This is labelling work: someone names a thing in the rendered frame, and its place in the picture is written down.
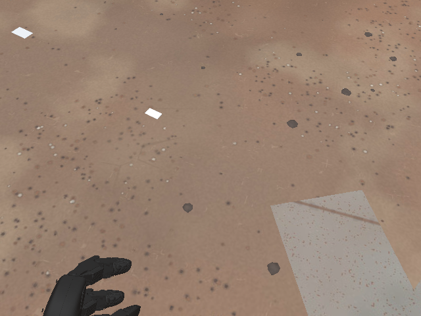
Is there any left robot hand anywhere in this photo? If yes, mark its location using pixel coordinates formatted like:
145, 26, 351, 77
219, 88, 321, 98
42, 255, 141, 316

